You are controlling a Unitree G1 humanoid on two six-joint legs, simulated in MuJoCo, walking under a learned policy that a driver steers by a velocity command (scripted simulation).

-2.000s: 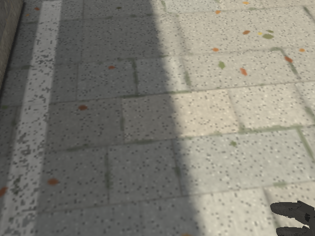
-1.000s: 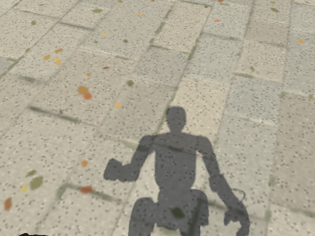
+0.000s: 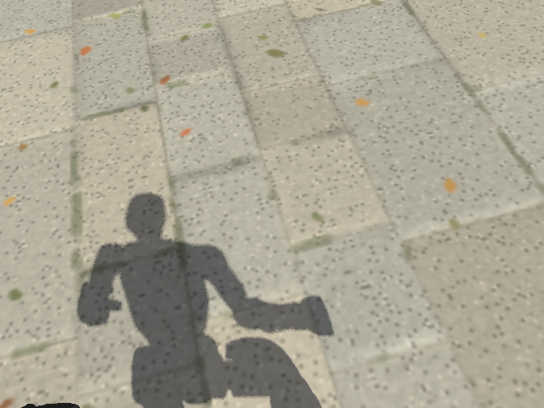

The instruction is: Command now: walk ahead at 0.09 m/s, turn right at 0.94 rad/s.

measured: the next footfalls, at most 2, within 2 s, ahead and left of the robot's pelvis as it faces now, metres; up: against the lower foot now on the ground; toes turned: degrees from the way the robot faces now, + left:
left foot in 0.42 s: +0.22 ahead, +0.11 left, +0.00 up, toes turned -28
right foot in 0.88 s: +0.39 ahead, -0.31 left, +0.00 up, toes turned -54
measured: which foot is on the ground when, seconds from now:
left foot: down 0.00-0.00, up 0.02-0.40, down 0.42-0.88, up 0.90-1.00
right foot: down 0.00-0.42, up 0.44-0.86, down 0.88-1.00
